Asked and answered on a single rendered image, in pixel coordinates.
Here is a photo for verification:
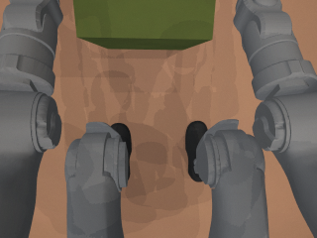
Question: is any left robot upper arm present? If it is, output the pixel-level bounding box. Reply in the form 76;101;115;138
0;90;62;238

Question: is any right robot upper arm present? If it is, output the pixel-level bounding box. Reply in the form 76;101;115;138
252;91;317;238

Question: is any left robot shin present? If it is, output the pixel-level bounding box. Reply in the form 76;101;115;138
64;121;123;182

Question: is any carton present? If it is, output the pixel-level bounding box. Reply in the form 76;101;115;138
72;0;216;51

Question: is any robot right forearm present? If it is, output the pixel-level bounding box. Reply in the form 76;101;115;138
233;0;317;101

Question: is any robot left forearm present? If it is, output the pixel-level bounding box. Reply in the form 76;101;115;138
0;0;63;96

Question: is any robot right thigh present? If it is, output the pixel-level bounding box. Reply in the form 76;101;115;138
199;129;269;238

